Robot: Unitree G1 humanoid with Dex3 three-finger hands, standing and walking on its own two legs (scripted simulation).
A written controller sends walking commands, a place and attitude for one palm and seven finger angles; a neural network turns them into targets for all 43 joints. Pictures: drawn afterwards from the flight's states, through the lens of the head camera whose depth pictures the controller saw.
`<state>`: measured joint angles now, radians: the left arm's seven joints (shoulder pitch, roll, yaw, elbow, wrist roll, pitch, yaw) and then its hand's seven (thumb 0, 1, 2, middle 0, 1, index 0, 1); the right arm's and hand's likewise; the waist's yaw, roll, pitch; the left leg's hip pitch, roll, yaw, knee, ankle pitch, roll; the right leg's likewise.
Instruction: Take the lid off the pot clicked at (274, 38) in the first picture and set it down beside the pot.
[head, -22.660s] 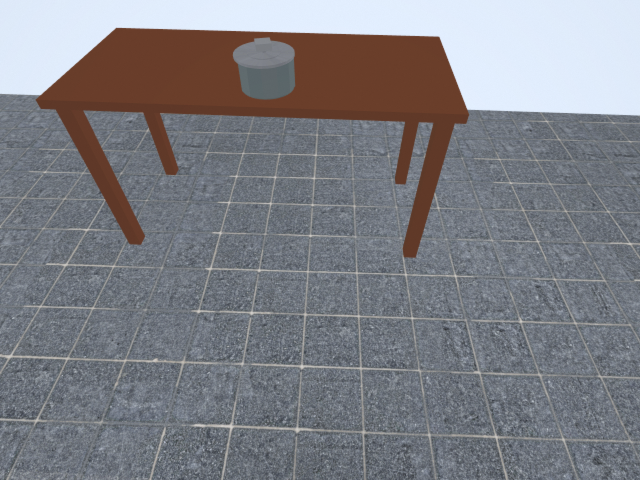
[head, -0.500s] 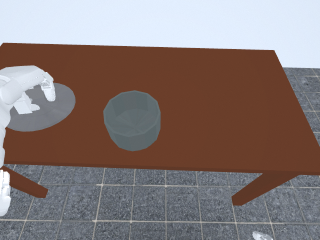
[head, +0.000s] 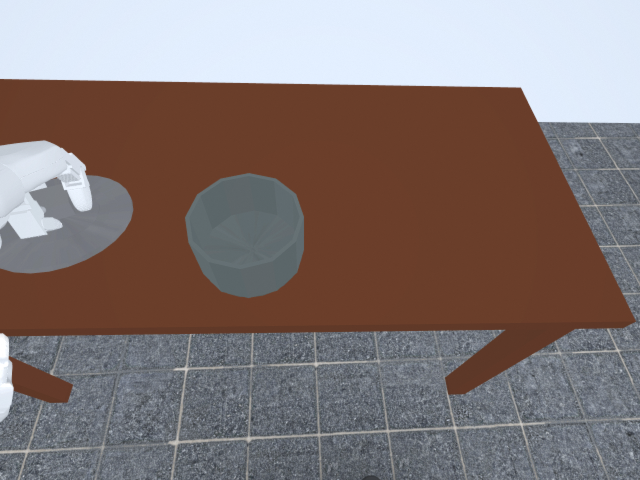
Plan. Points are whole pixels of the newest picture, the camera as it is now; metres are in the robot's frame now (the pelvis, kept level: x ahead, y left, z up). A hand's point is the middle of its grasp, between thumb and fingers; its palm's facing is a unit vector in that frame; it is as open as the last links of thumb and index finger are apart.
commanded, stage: lower the lid onto the table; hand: left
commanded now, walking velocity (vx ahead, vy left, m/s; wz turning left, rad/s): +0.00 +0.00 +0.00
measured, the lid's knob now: (51, 203) +0.45 +0.34 +0.05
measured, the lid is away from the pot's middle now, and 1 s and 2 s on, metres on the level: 0.24 0.24 0.25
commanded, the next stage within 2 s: open the fingers wide in 1.76 s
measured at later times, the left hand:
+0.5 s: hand (56, 216) +0.43 +0.33 +0.05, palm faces -0.47 -0.09 -0.88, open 6.7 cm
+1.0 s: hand (65, 242) +0.41 +0.33 +0.02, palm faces -0.52 -0.08 -0.85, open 6.7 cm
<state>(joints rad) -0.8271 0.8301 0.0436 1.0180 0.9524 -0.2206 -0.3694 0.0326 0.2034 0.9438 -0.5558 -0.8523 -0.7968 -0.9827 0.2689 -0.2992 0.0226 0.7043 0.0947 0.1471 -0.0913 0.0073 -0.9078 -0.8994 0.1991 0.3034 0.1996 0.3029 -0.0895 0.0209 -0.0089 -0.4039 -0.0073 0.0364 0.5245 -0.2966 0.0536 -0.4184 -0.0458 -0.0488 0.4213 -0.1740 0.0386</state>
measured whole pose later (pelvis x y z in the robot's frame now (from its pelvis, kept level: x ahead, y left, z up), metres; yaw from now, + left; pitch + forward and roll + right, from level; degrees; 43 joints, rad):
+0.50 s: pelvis +0.01 +0.01 +0.00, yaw +0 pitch +13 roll -2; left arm -0.77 0.81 0.08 1.01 0.97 -0.27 -0.32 0.03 0.21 0.94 -0.55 -0.85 -0.79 -0.98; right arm 0.28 -0.29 0.01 0.70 0.08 0.16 -0.08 0.01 -0.91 -0.90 0.20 0.30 0.20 0.30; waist -0.10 0.03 -0.04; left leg -0.46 -0.01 0.04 0.56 -0.32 0.06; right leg -0.48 -0.05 -0.04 0.45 -0.19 0.04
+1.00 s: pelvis +0.00 +0.01 -0.01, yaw -1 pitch +14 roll -2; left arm -0.77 0.82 0.06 1.04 0.99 -0.30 -0.31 0.03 0.21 0.95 -0.55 -0.85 -0.80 -0.98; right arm 0.29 -0.30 0.01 0.71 0.08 0.15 -0.11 0.01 -0.91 -0.90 0.20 0.30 0.20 0.30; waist -0.10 0.01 -0.04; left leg -0.56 0.00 0.04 0.65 -0.34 0.06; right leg -0.57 -0.04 -0.04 0.53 -0.21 0.04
